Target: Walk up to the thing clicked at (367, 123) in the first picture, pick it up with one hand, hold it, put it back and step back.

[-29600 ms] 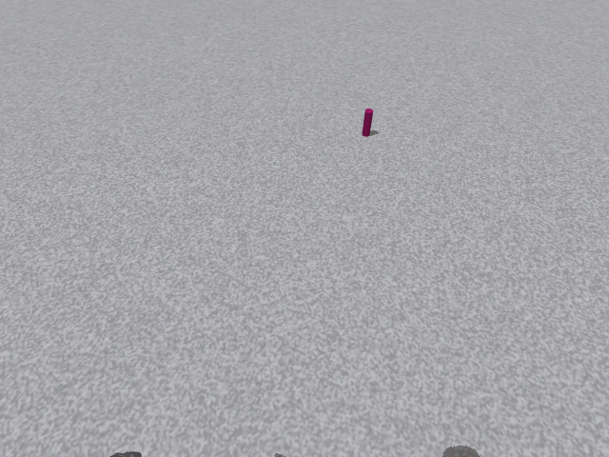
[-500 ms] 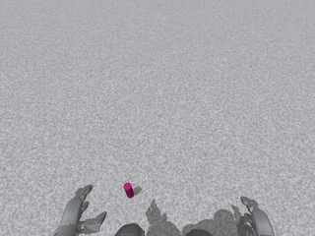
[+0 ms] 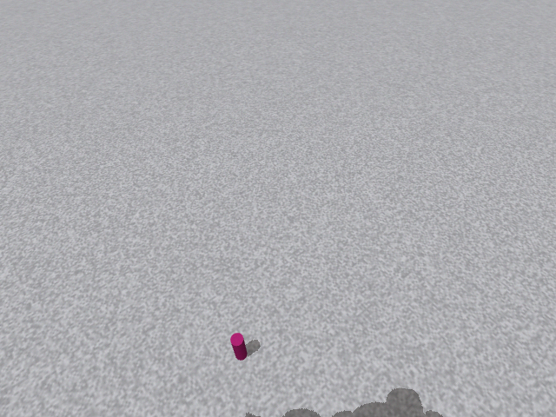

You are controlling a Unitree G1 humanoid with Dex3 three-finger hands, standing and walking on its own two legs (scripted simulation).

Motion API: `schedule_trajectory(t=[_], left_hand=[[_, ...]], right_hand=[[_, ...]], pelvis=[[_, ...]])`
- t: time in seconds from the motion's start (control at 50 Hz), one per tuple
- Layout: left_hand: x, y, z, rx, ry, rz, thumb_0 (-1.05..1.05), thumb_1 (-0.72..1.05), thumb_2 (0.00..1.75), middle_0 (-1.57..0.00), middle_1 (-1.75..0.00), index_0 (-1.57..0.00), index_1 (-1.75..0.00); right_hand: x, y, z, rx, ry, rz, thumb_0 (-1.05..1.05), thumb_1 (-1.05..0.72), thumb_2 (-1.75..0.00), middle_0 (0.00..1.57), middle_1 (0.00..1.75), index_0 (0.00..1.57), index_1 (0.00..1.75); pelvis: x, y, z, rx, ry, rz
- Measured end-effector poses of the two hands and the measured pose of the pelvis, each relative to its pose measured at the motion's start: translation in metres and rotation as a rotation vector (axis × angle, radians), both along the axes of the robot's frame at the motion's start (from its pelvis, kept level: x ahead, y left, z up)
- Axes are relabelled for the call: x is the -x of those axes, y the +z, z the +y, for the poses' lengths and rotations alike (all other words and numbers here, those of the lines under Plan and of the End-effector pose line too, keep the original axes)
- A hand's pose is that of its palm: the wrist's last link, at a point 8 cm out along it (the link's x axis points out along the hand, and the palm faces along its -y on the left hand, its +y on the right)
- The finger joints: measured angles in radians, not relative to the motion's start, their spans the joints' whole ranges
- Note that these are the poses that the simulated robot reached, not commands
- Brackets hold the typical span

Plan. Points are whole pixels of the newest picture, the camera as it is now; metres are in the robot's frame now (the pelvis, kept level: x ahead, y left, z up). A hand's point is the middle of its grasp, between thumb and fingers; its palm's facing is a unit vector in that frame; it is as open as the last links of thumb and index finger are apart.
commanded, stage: stand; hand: left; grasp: from the side
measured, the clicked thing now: (239, 347) +0.43 +0.18 -0.70
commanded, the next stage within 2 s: step back in 1.62 s
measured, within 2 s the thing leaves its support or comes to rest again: neither
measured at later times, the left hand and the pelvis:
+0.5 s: hand out of the picture +0.04 +0.24 -0.15, palm faces -0.01 -0.94 -0.35, open 7.4 cm; pelvis -0.01 -0.01 +0.01, yaw +0 degrees
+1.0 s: hand out of the picture +0.08 +0.23 -0.15, palm faces -0.01 -0.94 -0.34, open 7.4 cm; pelvis +0.02 -0.01 +0.01, yaw +0 degrees
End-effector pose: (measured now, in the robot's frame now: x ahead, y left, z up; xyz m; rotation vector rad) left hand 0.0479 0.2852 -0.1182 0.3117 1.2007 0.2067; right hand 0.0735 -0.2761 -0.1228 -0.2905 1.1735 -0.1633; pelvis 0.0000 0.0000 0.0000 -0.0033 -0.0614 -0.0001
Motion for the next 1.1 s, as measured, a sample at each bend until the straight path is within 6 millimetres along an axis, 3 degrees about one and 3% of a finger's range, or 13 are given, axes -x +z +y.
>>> schedule_trajectory(t=[0.3,0.56,0.8,1.1], left_hand=[[0.019,0.004,0.000,-0.005,0.019,0.063,0.00,0.90,0.90,-0.21,-0.30,-0.20,-0.30],[0.011,0.005,-0.004,-0.002,0.018,0.072,0.00,0.90,0.90,-0.21,-0.30,-0.20,-0.30],[-0.008,0.007,-0.007,0.002,0.013,0.066,0.00,0.90,0.90,-0.21,-0.30,-0.20,-0.30],[-0.032,0.010,-0.009,0.003,0.013,0.047,0.00,0.90,0.90,-0.21,-0.30,-0.20,-0.30]], right_hand=[[0.018,0.002,-0.012,0.002,-0.029,0.058,0.01,-0.91,-0.90,0.20,0.30,0.20,0.30],[0.026,0.003,-0.023,0.014,-0.044,0.094,0.00,-0.91,-0.90,0.20,0.30,0.20,0.30],[0.016,0.004,-0.024,0.011,-0.042,0.099,0.00,-0.91,-0.90,0.20,0.30,0.20,0.30],[-0.011,0.007,-0.029,0.020,-0.034,0.076,0.00,-0.91,-0.90,0.20,0.30,0.20,0.30]], pelvis=[[0.008,0.007,-0.004,-0.003,0.007,-0.012],[0.005,0.009,-0.009,-0.002,0.006,-0.006],[-0.004,0.010,-0.011,-0.005,0.005,0.008],[-0.019,0.012,-0.014,-0.005,0.002,0.017]])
